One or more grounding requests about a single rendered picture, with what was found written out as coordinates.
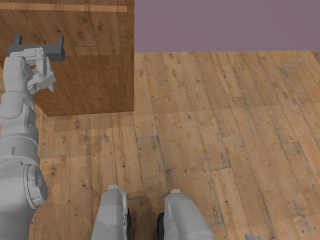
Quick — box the robot left thigh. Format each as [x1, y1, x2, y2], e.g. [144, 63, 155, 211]
[90, 188, 128, 240]

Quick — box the left robot forearm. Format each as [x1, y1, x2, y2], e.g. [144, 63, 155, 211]
[0, 91, 40, 171]

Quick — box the cabinet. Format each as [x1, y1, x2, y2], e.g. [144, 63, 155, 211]
[0, 0, 135, 117]

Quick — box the handle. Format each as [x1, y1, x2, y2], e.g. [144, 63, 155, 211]
[7, 34, 65, 62]

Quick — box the left robot hand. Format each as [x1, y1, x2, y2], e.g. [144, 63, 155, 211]
[3, 47, 57, 99]

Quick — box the robot thigh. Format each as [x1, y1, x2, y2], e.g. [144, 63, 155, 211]
[164, 192, 217, 240]
[90, 188, 128, 240]

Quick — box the drawer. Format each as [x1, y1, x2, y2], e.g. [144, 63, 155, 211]
[0, 0, 129, 57]

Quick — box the robot right thigh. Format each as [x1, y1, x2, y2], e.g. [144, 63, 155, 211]
[164, 192, 217, 240]

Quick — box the robot left upper arm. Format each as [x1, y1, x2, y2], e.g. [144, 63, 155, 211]
[0, 164, 48, 240]

